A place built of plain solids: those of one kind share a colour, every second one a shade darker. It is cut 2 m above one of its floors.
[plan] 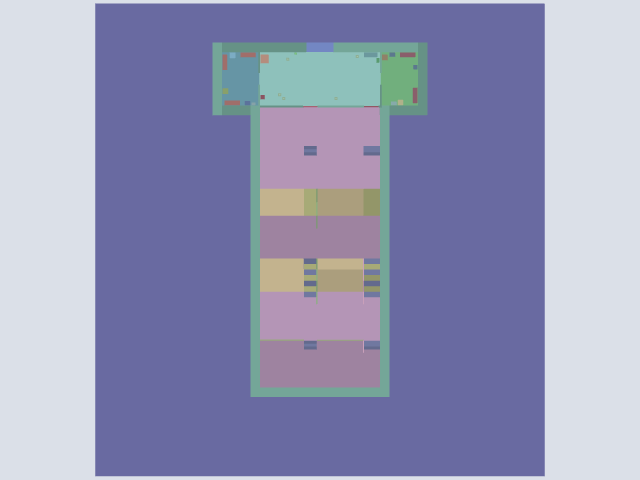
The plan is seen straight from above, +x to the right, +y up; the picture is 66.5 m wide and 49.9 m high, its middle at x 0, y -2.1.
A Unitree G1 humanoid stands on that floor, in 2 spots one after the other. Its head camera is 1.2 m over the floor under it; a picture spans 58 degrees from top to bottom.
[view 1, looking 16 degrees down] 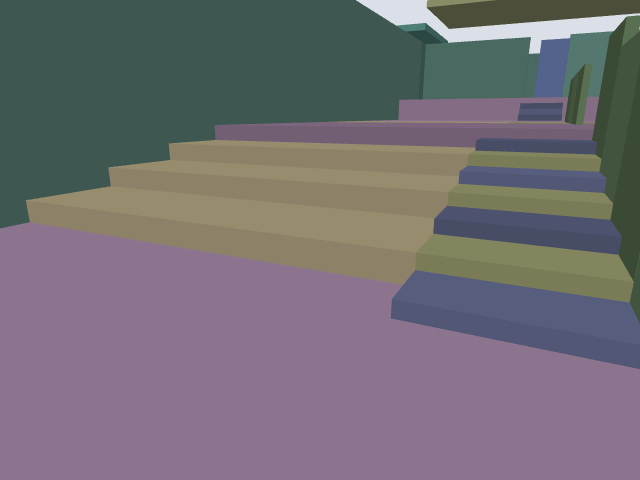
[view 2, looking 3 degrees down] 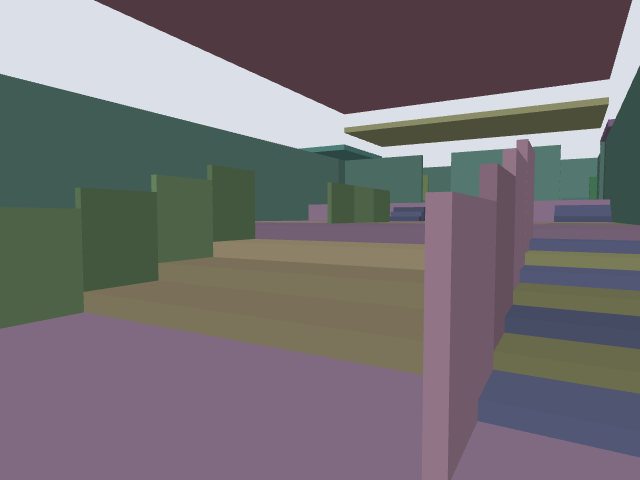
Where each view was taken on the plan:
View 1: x -1.00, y -10.43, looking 116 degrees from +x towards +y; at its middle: step_tier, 3.41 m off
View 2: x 5.03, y -10.68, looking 120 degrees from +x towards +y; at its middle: floor_gang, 7.69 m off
